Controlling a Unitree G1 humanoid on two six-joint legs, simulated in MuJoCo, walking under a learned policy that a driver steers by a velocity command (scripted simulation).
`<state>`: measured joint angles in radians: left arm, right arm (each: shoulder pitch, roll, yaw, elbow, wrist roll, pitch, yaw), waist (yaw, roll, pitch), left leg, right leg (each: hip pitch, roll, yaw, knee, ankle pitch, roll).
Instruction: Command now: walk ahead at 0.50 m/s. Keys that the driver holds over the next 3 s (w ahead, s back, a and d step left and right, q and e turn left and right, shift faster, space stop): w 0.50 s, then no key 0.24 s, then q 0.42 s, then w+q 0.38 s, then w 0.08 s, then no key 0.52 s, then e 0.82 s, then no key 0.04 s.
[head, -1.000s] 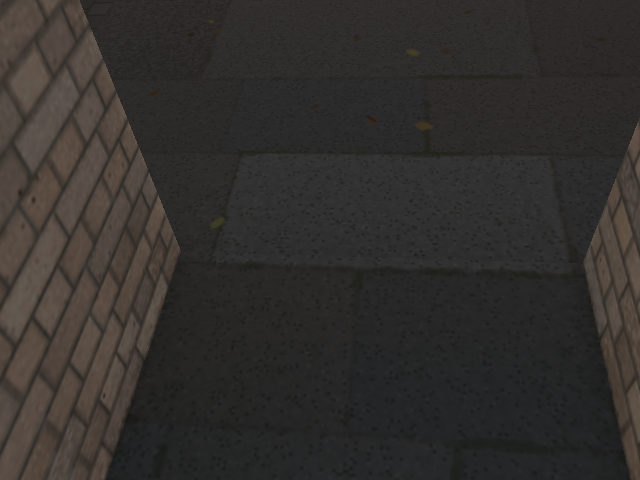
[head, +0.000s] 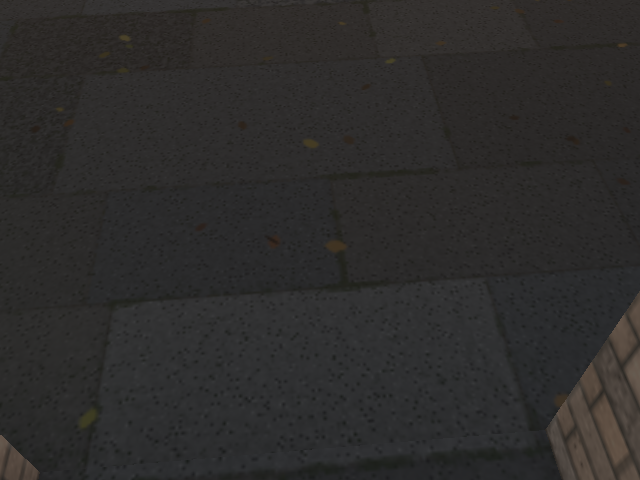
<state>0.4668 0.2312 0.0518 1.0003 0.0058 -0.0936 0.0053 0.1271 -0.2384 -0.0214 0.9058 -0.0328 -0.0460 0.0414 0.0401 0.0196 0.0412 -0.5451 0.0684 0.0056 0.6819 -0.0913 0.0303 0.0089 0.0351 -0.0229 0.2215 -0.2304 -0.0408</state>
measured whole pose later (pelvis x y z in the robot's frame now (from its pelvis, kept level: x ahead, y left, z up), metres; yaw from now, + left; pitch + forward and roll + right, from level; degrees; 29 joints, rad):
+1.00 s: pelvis +0.41 +0.07 -0.01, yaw +6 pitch -1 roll +0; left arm 0.23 0.22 0.03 0.98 0.02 -0.03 0.04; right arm 0.24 -0.20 -0.04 0.97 -0.03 0.04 -0.02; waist -0.01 0.02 0.07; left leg -0.43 0.03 0.00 0.91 -0.41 0.02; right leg -0.27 0.02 -0.18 0.39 -0.12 -0.10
